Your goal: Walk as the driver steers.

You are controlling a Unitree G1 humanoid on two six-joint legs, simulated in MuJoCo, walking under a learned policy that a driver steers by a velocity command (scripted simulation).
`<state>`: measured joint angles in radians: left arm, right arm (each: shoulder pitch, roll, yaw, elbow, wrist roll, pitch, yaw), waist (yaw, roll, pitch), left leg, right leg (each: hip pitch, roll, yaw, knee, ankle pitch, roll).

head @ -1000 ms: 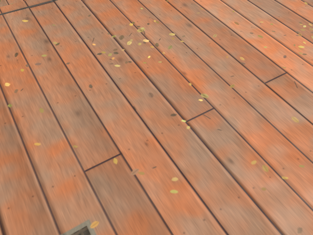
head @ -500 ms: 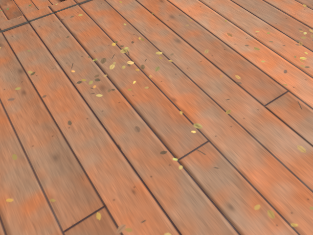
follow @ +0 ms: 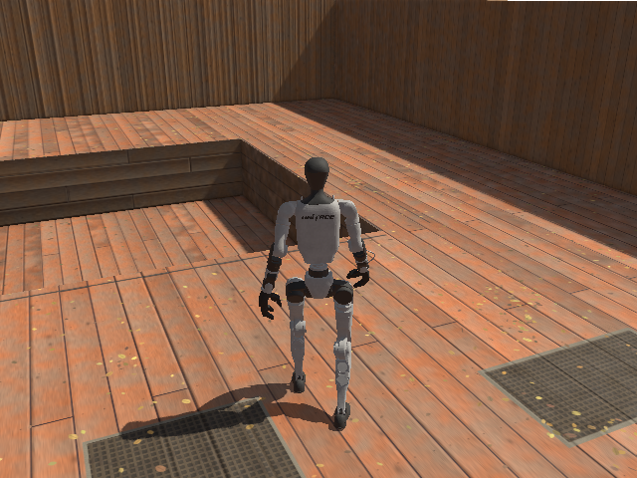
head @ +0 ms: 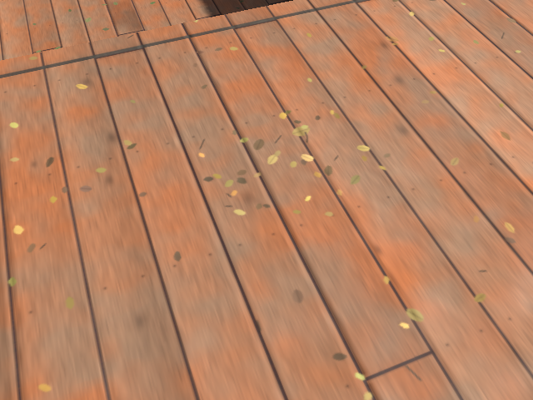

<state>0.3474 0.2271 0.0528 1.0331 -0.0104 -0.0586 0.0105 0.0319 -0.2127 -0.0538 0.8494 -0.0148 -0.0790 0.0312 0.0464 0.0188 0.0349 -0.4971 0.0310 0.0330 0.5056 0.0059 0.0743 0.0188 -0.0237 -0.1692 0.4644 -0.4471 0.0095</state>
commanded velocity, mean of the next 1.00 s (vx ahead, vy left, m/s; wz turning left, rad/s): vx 0.06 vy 0.00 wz -0.48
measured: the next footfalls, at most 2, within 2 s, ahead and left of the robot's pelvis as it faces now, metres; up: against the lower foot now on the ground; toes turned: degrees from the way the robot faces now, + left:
right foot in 0.44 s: +0.11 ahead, -0.14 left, +0.00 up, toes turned -18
left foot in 0.96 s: +0.21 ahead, +0.06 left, +0.00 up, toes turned -36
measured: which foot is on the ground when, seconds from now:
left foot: down 0.00-0.44, up 0.46-0.94, down 0.96-1.00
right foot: up 0.00-0.42, down 0.44-0.96, up 0.98-1.00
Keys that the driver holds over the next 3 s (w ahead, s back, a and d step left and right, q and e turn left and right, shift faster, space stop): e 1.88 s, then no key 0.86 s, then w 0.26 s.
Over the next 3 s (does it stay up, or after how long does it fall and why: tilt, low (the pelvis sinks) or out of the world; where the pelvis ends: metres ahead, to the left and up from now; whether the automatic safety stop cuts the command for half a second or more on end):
stays up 0.11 -0.09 0.01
